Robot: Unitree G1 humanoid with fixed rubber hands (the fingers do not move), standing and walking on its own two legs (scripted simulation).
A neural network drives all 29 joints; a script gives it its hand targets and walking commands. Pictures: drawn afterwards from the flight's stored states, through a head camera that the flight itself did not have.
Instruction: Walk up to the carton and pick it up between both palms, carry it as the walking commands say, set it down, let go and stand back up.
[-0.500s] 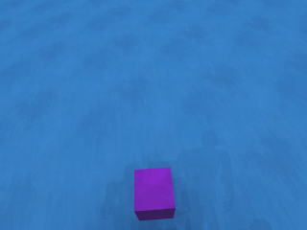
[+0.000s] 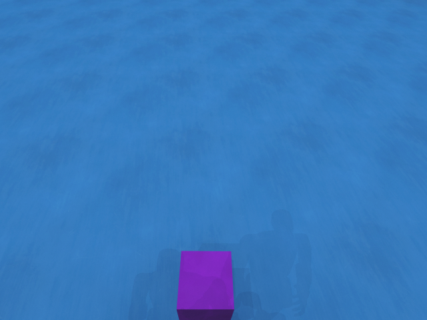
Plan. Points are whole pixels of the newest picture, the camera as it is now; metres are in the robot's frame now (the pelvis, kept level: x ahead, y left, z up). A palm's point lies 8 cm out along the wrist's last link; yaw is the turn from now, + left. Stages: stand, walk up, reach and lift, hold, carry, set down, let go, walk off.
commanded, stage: walk up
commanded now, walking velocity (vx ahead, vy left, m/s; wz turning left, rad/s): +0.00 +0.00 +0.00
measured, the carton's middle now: (205, 288) +0.40 +0.02 -0.66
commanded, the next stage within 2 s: stand in 0.28 s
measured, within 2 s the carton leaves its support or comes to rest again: neither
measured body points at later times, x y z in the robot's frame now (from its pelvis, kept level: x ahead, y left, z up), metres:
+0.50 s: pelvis -0.01 +0.02 +0.00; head +0.01 +0.03 +0.45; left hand -0.04 +0.21 -0.17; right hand -0.05 -0.17 -0.16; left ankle -0.06 +0.11 -0.75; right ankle +0.00 -0.10 -0.75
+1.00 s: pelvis +0.00 +0.04 +0.00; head +0.01 +0.05 +0.45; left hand -0.04 +0.23 -0.17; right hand -0.03 -0.15 -0.16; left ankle -0.06 +0.11 -0.75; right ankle +0.00 -0.10 -0.75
